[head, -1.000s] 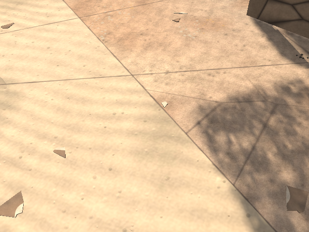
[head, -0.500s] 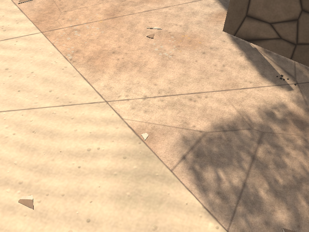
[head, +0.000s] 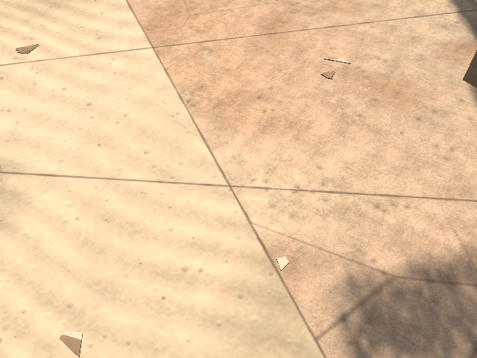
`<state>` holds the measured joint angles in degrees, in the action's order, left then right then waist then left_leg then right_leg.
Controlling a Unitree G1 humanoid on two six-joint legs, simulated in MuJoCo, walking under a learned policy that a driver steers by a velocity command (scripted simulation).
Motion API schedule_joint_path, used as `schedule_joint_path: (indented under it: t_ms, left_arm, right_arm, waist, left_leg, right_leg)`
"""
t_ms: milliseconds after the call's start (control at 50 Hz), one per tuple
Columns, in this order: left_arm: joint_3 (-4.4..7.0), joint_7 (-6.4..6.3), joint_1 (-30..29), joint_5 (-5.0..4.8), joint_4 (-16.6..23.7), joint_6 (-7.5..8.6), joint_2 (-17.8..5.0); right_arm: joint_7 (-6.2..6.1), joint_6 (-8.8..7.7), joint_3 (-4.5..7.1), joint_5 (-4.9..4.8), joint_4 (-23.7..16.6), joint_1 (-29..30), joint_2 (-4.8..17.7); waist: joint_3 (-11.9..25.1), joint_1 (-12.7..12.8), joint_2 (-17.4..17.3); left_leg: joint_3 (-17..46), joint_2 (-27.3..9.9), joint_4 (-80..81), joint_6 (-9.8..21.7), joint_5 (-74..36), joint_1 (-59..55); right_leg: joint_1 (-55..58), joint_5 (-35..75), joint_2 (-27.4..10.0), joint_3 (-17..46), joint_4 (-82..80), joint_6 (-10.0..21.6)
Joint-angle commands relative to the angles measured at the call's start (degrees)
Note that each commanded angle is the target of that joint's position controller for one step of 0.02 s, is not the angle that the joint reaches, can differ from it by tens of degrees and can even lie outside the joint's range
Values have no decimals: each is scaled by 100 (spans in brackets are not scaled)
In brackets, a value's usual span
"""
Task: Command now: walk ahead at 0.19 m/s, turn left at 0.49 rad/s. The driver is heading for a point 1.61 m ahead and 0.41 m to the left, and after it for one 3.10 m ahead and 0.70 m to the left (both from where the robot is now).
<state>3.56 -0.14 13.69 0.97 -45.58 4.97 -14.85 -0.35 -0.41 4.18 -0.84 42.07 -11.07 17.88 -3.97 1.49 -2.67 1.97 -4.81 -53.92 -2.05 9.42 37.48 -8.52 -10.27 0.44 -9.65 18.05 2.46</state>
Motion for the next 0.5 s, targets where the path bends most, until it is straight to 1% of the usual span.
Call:
schedule_joint_path:
  t_ms: [20, 80, 120, 140, 160, 180, 200, 220, 240, 260, 280, 300, 320, 340, 360, 400, 420, 460, 500]
  left_arm:
    - [211, -140, -574, -54, 428, -7, -902]
    - [269, -159, -502, -162, 344, -154, -1054]
    - [310, -160, -568, -260, 336, -242, -1130]
    - [326, -168, -627, -309, 347, -279, -1147]
    - [323, -179, -693, -348, 356, -310, -1103]
    - [286, -159, -413, -294, 294, -318, -953]
    - [176, -121, -231, -10, 455, -291, -663]
    - [87, -66, -18, 67, 598, -291, -558]
    - [168, -18, -302, -84, 495, -314, -912]
    - [168, -23, -595, -184, 588, -344, -902]
    - [168, -85, -654, -123, 527, -388, -823]
    - [198, -154, -719, -57, 542, -443, -888]
    - [198, -158, -668, -52, 530, -485, -853]
    - [185, -163, -583, -54, 503, -502, -784]
    - [165, -172, -531, -65, 471, -503, -717]
    - [125, -197, -612, -70, 476, -499, -627]
    - [110, -199, -664, -69, 485, -498, -601]
    - [108, -183, -741, -87, 501, -496, -615]
    - [124, -150, -777, -109, 523, -471, -655]
  right_arm:
    - [130, -6, -1, 38, -382, -174, 56]
    - [263, 30, 71, 43, -641, 110, 203]
    - [312, 75, 143, 56, -785, 139, 329]
    - [320, 89, 184, 60, -815, 32, 386]
    - [302, 78, 249, 65, -765, -299, 468]
    - [215, 50, 388, 92, -656, -790, 787]
    - [54, 53, 549, 121, -750, -1016, 1477]
    - [59, 13, 484, 246, -989, -751, 1591]
    - [139, -23, 381, 173, -1085, -608, 1184]
    - [145, -59, 314, 107, -1083, -343, 980]
    - [124, -42, 283, 13, -1065, -127, 837]
    - [70, 1, 248, -16, -1094, 92, 743]
    - [31, 40, 244, 51, -1149, 212, 759]
    - [0, 59, 254, 108, -1191, 267, 768]
    - [-34, 69, 268, 128, -1206, 249, 791]
    - [-103, 84, 306, 99, -1192, 145, 858]
    - [-133, 103, 319, 84, -1197, 139, 877]
    - [-162, 148, 330, 85, -1231, 183, 888]
    - [-152, 189, 330, 95, -1259, 212, 878]
  waist:
    - [537, -155, 727]
    - [557, -75, 701]
    - [531, -132, 742]
    - [561, -216, 753]
    - [696, -418, 657]
    - [992, -584, 191]
    - [1351, -479, -1193]
    - [2226, -199, -1634]
    - [2362, -496, -589]
    - [1822, -383, -294]
    - [1372, -249, 146]
    - [1169, -148, 33]
    - [1112, -42, -185]
    - [1130, -4, -309]
    - [1181, -5, -347]
    - [1253, -82, -337]
    - [1278, -117, -360]
    - [1241, -176, -471]
    - [1163, -225, -587]
  left_leg:
    - [-159, -39, 899, 21, -893, -820]
    - [-236, 5, 1412, 170, -675, -812]
    - [-344, 91, 1599, 334, -164, -862]
    - [-448, 201, 1787, 442, 2, -1028]
    - [-591, 408, 2237, 596, -243, -1543]
    - [-465, 574, 2740, 823, -1453, -2426]
    - [1275, -666, 2609, 1409, -4563, -3697]
    - [3456, -1757, 2947, 2697, -4251, -4611]
    - [3078, -1564, 3211, 2520, -3243, -4363]
    - [2525, -1311, 3255, 2194, -2474, -3878]
    - [2126, -1003, 3350, 1856, -1800, -3338]
    - [1904, -804, 3457, 1684, -1367, -2871]
    - [1763, -606, 3541, 1611, -1249, -2461]
    - [1703, -507, 3573, 1598, -1275, -2339]
    - [1660, -461, 3569, 1605, -1329, -2323]
    - [1726, -434, 3526, 1613, -1152, -2388]
    - [1781, -411, 3513, 1591, -874, -2380]
    - [1943, -351, 3546, 1534, -194, -2255]
    - [2168, -318, 3564, 1482, 243, -2166]
  right_leg:
    - [-73, 3220, -1422, 108, -462, 834]
    - [394, 3023, -1649, 107, -122, 773]
    - [552, 3031, -1782, 143, 295, 674]
    - [582, 3201, -1771, 120, 650, 585]
    - [497, 3379, -1601, -28, 1296, 416]
    - [213, 2982, -1178, -191, 2356, 101]
    - [-1252, 111, -583, -295, 4186, -372]
    - [-2602, -3118, 358, 686, 5750, -631]
    - [-2770, -2817, 74, 1474, 6032, -540]
    - [-2938, -2383, -75, 1451, 5885, -434]
    - [-2948, -2004, -246, 1434, 5432, -436]
    - [-2756, -1693, -330, 1444, 4991, -455]
    - [-2405, -1451, -258, 1361, 4830, -486]
    - [-2252, -1327, -174, 1330, 4595, -533]
    - [-2160, -1277, -121, 1323, 4315, -583]
    - [-2095, -1179, -63, 1384, 3751, -671]
    - [-2032, -1094, -52, 1422, 3517, -695]
    - [-1867, -960, -5, 1456, 3123, -707]
    - [-1693, -948, 57, 1472, 2762, -674]
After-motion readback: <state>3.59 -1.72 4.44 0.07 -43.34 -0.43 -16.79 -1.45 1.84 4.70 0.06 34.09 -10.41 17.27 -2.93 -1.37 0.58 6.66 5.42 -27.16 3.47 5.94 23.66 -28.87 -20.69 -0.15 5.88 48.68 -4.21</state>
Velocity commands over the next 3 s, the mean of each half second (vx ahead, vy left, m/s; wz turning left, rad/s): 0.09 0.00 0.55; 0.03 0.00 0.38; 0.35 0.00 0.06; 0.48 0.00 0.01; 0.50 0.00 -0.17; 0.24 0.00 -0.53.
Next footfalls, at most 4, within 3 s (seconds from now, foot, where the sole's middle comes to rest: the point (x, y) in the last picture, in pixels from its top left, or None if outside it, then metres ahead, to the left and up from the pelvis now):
0.18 left None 0.21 0.13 -0.78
0.62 right None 0.23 -0.10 -0.78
0.98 left None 0.09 0.13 -0.78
1.34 right None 0.34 -0.04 -0.78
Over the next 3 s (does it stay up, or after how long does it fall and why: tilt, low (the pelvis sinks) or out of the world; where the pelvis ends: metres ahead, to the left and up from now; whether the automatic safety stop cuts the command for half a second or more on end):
stays up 0.97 0.38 -0.01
